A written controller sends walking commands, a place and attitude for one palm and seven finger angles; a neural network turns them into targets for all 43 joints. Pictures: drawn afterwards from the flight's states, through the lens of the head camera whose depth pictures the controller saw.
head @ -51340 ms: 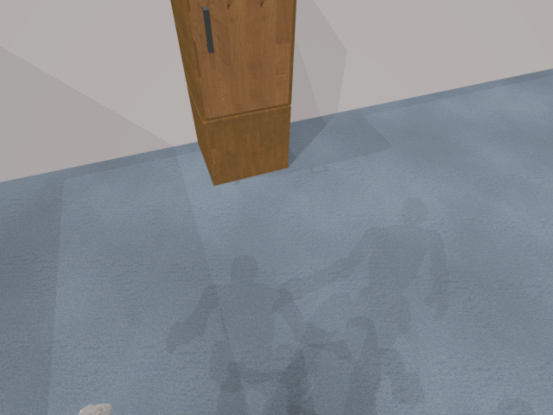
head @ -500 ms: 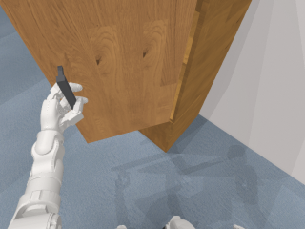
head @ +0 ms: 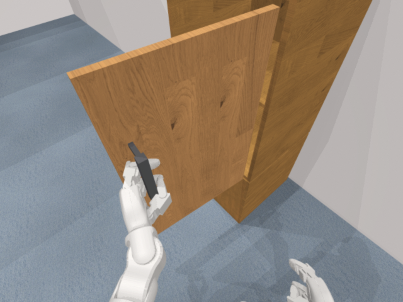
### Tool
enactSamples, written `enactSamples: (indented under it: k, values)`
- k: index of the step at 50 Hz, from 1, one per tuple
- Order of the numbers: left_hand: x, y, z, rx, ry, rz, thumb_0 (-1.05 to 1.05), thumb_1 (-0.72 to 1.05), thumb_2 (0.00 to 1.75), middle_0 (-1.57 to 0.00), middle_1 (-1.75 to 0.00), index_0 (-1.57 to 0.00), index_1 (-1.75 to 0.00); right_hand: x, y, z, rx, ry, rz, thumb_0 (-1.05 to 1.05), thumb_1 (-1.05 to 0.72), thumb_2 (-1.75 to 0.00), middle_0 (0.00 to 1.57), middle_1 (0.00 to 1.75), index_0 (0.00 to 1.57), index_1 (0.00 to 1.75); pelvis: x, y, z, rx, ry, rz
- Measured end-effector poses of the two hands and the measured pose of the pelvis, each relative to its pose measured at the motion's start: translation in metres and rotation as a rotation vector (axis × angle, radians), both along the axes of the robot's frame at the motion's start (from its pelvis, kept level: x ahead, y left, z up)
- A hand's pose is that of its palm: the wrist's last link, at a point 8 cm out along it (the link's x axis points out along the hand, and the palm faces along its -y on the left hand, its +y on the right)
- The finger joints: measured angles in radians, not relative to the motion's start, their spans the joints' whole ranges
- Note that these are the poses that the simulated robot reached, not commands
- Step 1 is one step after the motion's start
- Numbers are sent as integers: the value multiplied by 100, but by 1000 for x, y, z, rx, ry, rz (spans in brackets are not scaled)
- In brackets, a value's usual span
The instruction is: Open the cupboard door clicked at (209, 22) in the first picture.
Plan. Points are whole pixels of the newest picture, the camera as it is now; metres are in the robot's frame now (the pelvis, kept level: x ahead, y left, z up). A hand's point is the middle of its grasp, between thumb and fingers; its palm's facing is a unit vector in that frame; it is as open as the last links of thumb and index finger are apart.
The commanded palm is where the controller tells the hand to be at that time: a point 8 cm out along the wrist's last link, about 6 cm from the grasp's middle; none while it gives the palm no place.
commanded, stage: pull the door open along its arc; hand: left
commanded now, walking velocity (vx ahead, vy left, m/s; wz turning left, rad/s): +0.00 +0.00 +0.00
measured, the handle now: (144, 173) +0.35 +0.14 +0.07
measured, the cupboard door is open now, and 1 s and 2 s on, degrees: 84 91 93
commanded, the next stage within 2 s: open thumb and fingers to let go in 0.04 s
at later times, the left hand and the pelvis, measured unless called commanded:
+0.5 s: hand (181, 205) +0.29 +0.06 +0.06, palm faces +0.38 -0.93 -0.02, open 9.2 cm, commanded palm +0.25 +0.10 +0.06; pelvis -0.02 -0.02 +0.00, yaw +1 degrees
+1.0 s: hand (179, 206) +0.28 +0.06 +0.06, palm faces +0.33 -0.95 -0.01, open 14.6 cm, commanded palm +0.25 +0.11 +0.06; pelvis -0.03 +0.00 +0.00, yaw +1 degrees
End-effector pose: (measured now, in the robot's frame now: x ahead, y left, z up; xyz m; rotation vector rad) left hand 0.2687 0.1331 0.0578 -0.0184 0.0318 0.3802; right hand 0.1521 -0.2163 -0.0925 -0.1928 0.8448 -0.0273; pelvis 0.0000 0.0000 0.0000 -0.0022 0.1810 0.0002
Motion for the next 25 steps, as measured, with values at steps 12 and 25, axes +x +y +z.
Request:
enactSamples:
  k: [12,25]
  values:
    - [-27,-33,2,33,5,-19,2,70,79,-34,-133,-37,-133,1,-15,0,-11,-49,1,1,-91,-89,20,30,20,30,-10,-15,-3,13,-27,12]
    - [-23,-35,5,41,-14,5,1,20,60,-34,-127,-36,-127,-6,-16,-4,1,-47,10,1,-91,-89,20,30,20,30,-24,-21,-4,21,-31,21]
